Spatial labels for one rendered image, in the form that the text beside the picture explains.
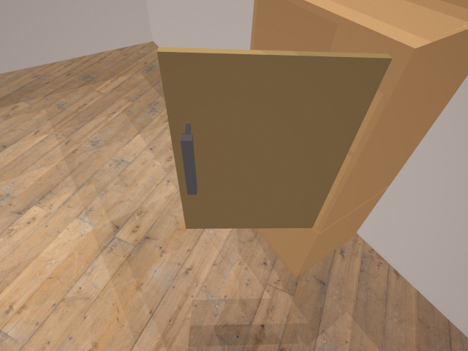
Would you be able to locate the cupboard door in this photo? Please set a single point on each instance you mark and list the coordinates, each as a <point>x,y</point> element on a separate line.
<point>271,129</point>

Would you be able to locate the handle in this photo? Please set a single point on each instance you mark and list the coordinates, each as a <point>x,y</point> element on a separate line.
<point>188,154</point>

